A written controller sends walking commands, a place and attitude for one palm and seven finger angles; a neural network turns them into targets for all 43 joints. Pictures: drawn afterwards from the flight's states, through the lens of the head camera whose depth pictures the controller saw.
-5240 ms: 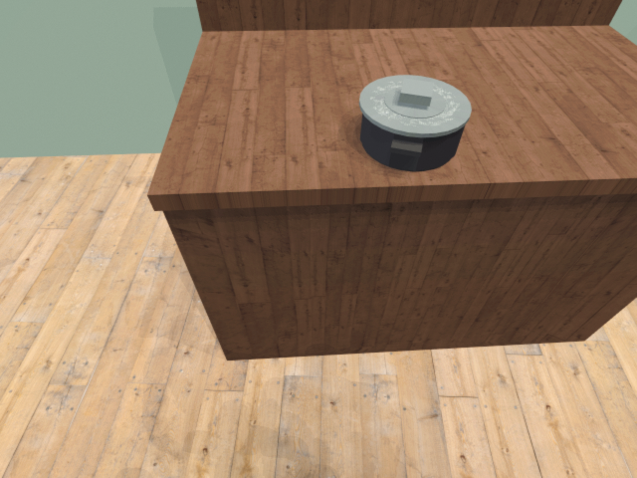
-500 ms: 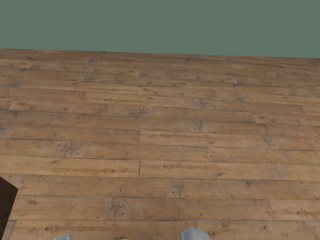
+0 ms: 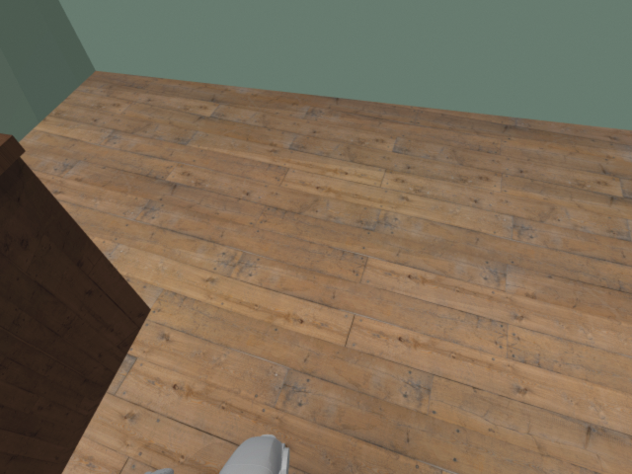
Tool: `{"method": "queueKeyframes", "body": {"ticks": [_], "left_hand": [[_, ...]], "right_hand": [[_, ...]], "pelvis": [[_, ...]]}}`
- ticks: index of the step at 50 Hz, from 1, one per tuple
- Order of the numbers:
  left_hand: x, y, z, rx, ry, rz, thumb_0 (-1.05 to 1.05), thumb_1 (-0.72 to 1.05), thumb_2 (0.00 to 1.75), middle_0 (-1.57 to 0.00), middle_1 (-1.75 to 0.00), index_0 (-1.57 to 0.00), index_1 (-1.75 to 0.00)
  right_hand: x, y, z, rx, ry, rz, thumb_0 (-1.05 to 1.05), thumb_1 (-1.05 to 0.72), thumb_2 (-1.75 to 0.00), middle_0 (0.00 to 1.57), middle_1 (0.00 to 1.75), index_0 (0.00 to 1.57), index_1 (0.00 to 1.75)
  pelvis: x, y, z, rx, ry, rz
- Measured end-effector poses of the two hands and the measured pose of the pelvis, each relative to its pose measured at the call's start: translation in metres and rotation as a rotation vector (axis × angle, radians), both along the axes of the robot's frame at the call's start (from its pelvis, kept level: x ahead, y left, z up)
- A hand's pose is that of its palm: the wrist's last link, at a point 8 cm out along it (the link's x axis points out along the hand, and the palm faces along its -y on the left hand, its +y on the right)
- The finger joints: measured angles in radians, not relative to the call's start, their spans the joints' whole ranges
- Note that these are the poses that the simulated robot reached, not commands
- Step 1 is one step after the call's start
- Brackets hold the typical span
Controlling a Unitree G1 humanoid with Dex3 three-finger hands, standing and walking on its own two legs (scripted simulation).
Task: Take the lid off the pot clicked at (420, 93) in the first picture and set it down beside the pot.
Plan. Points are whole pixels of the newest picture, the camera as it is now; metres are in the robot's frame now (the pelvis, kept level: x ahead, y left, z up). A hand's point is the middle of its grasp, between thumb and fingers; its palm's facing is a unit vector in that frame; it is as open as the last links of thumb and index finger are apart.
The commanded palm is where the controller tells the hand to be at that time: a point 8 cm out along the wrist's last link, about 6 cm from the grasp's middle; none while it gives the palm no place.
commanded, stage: turn to face it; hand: left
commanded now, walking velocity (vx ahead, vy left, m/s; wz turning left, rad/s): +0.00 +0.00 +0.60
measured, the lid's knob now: out of the picture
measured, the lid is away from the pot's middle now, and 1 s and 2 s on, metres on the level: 0.00 0.00 0.00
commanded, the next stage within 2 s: none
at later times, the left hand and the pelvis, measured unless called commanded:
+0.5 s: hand out of the picture +0.04 +0.29 -0.16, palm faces +0.32 -0.91 -0.27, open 7.4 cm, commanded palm none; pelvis +0.01 +0.05 +0.00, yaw +18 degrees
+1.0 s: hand out of the picture -0.02 +0.22 -0.15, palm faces +0.57 -0.78 -0.27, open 7.4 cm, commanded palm none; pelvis +0.02 +0.01 +0.00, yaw +37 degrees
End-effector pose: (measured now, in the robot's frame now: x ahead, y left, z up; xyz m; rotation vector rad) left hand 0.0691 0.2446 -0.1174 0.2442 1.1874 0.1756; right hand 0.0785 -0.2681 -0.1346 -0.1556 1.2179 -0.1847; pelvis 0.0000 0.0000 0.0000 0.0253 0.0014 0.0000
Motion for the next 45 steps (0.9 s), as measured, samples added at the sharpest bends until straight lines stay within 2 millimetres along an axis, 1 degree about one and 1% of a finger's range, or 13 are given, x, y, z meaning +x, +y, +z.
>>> {"method": "queueKeyframes", "body": {"ticks": [3, 6, 11, 13, 15, 19, 24, 27, 31, 34, 36, 40, 45], "left_hand": [[-0.02, 0.0, -0.006, -0.026, 0.028, 0.046, 0.01, 0.9, 0.9, -0.2, -0.3, -0.21, -0.3], [-0.042, 0.007, -0.014, -0.046, 0.064, 0.101, 0.01, 0.9, 0.9, -0.2, -0.3, -0.21, -0.3], [-0.077, 0.039, -0.039, -0.07, 0.115, 0.21, 0.01, 0.9, 0.9, -0.2, -0.3, -0.21, -0.3], [-0.086, 0.053, -0.042, -0.062, 0.142, 0.242, 0.01, 0.9, 0.9, -0.2, -0.3, -0.21, -0.3], [-0.087, 0.064, -0.039, -0.051, 0.146, 0.267, 0.01, 0.9, 0.9, -0.2, -0.3, -0.21, -0.3], [-0.075, 0.082, -0.026, -0.034, 0.077, 0.299, 0.01, 0.9, 0.9, -0.2, -0.3, -0.2, -0.3], [-0.055, 0.091, -0.012, -0.009, -0.015, 0.322, 0.01, 0.9, 0.9, -0.2, -0.3, -0.2, -0.3], [-0.043, 0.091, -0.005, 0.006, -0.055, 0.334, 0.01, 0.9, 0.9, -0.2, -0.3, -0.2, -0.3], [-0.027, 0.082, 0.003, 0.024, -0.102, 0.345, 0.01, 0.9, 0.9, -0.2, -0.3, -0.2, -0.3], [-0.02, 0.069, 0.008, 0.041, -0.137, 0.357, 0.01, 0.9, 0.9, -0.2, -0.3, -0.2, -0.3], [-0.02, 0.061, 0.008, 0.063, -0.162, 0.367, 0.01, 0.9, 0.9, -0.2, -0.3, -0.2, -0.3], [-0.04, 0.04, 0.013, 0.064, -0.142, 0.423, 0.0, 0.9, 0.9, -0.2, -0.3, -0.21, -0.3], [-0.077, 0.018, 0.01, 0.035, -0.086, 0.518, 0.0, 0.9, 0.9, -0.2, -0.3, -0.21, -0.3]], "right_hand": [[0.017, 0.009, 0.002, 0.0, 0.008, 0.057, 0.01, -0.91, -0.9, 0.2, 0.3, 0.19, 0.3], [0.04, 0.025, 0.005, -0.008, -0.002, 0.122, 0.01, -0.91, -0.9, 0.2, 0.3, 0.19, 0.3], [0.082, 0.061, 0.008, -0.046, -0.075, 0.238, 0.01, -0.91, -0.9, 0.2, 0.3, 0.19, 0.3], [0.091, 0.073, 0.014, -0.055, -0.104, 0.267, 0.01, -0.91, -0.9, 0.2, 0.3, 0.19, 0.3], [0.093, 0.081, 0.02, -0.066, -0.113, 0.285, 0.01, -0.91, -0.9, 0.2, 0.3, 0.2, 0.3], [0.089, 0.091, 0.028, -0.076, -0.08, 0.318, 0.0, -0.9, -0.89, 0.2, 0.3, 0.2, 0.3], [0.082, 0.093, 0.027, -0.067, -0.032, 0.343, 0.01, -0.9, -0.89, 0.2, 0.3, 0.2, 0.3], [0.078, 0.089, 0.022, -0.059, -0.006, 0.35, 0.01, -0.9, -0.89, 0.2, 0.3, 0.2, 0.3], [0.076, 0.076, 0.012, -0.048, 0.034, 0.36, 0.01, -0.9, -0.89, 0.2, 0.3, 0.2, 0.3], [0.079, 0.064, 0.0, -0.037, 0.062, 0.37, 0.01, -0.9, -0.89, 0.2, 0.3, 0.2, 0.3], [0.086, 0.055, -0.01, -0.026, 0.071, 0.379, 0.01, -0.9, -0.89, 0.2, 0.3, 0.2, 0.3], [0.104, 0.05, -0.015, -0.025, 0.087, 0.434, 0.01, -0.91, -0.9, 0.2, 0.3, 0.2, 0.3], [0.128, 0.062, -0.009, -0.017, 0.087, 0.522, 0.01, -0.91, -0.9, 0.2, 0.3, 0.19, 0.3]], "pelvis": [[0.0, 0.002, 0.0, 0.004, 0.001, 0.042], [0.0, 0.01, -0.001, 0.0, 0.007, 0.081], [0.002, 0.032, -0.015, -0.019, 0.017, 0.151], [0.001, 0.037, -0.015, -0.023, 0.014, 0.168], [0.001, 0.041, -0.011, -0.04, 0.013, 0.192], [0.003, 0.046, -0.001, -0.057, 0.011, 0.243], [0.007, 0.046, 0.004, -0.058, 0.013, 0.303], [0.01, 0.042, 0.004, -0.053, 0.014, 0.339], [0.015, 0.032, 0.002, -0.045, 0.015, 0.388], [0.02, 0.02, -0.002, -0.038, 0.016, 0.424], [0.025, 0.011, -0.009, -0.023, 0.021, 0.446], [0.027, 0.004, -0.006, -0.02, 0.003, 0.515], [0.029, 0.002, 0.0, 0.003, -0.007, 0.585]]}}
